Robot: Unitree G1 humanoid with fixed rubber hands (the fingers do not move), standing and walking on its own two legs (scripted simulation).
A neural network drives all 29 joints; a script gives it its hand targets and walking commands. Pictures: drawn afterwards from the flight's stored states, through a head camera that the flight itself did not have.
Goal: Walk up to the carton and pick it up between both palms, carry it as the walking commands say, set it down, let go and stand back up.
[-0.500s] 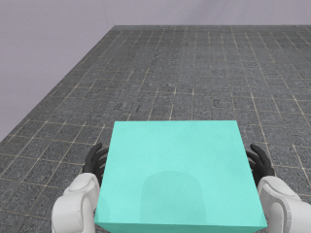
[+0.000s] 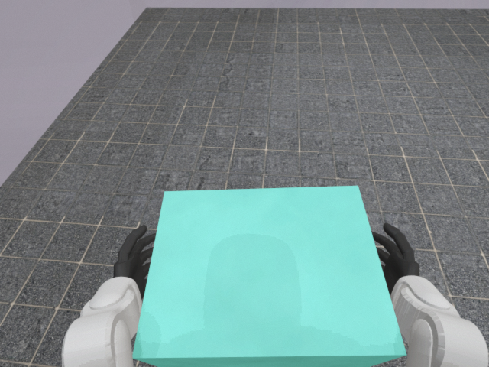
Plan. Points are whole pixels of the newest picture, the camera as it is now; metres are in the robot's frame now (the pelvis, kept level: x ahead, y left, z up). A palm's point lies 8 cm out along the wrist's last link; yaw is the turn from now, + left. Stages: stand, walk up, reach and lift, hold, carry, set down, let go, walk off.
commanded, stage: carry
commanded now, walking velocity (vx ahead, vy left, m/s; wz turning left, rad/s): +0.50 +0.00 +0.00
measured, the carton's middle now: (262, 290) +0.24 +0.00 +0.00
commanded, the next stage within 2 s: none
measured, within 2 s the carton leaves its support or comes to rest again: neither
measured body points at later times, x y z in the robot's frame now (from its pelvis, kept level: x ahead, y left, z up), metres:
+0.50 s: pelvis +0.36 -0.03 +0.00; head +0.37 -0.04 +0.45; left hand +0.59 +0.17 +0.07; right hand +0.61 -0.21 +0.06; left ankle +0.16 +0.07 -0.62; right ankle +0.43 -0.10 -0.73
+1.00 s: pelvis +0.72 +0.02 +0.00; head +0.73 +0.01 +0.45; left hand +0.96 +0.21 +0.07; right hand +0.96 -0.17 +0.06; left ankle +0.77 +0.11 -0.73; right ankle +0.51 -0.09 -0.62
